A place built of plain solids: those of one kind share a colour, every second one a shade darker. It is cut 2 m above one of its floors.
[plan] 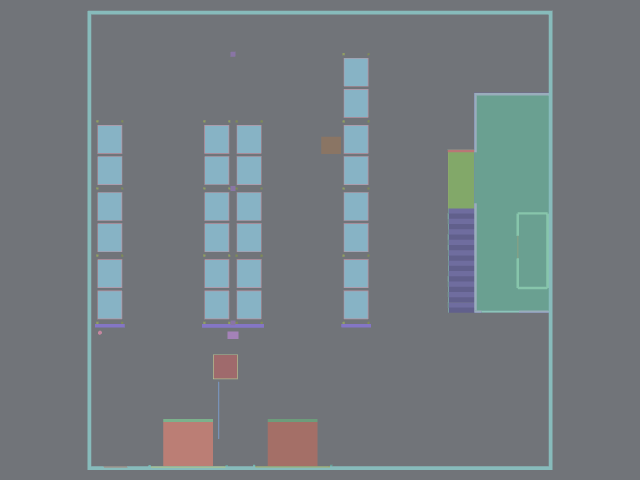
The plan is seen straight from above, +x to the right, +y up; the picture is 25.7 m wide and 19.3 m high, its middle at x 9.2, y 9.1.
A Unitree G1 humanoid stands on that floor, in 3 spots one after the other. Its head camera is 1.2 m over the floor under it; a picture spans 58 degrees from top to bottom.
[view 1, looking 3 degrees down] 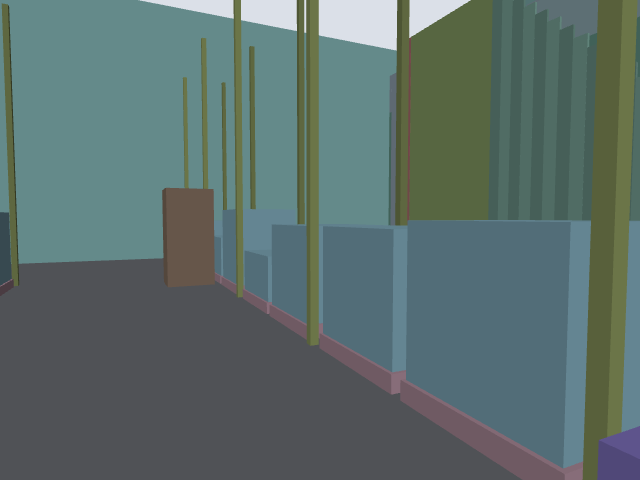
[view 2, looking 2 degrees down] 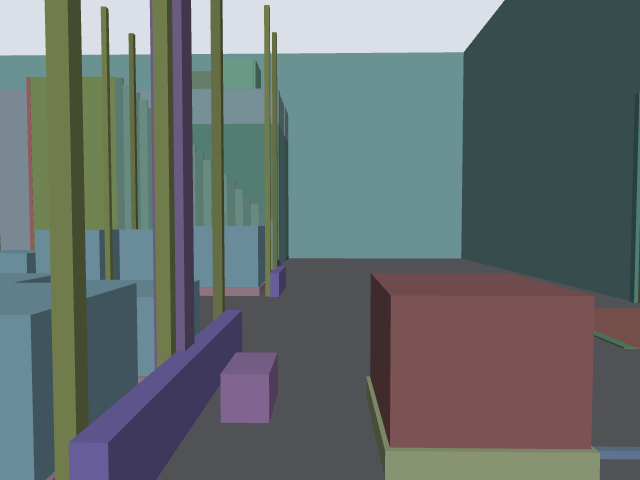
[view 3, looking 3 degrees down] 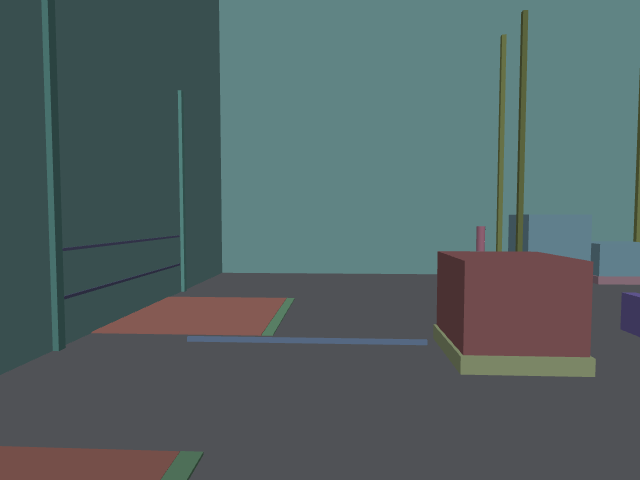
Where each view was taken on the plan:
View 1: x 8.50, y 4.77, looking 65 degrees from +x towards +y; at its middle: row_load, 4.28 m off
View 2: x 2.90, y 4.77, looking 1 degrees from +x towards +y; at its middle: wall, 15.51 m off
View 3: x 9.20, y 2.60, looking -177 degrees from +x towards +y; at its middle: wall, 9.23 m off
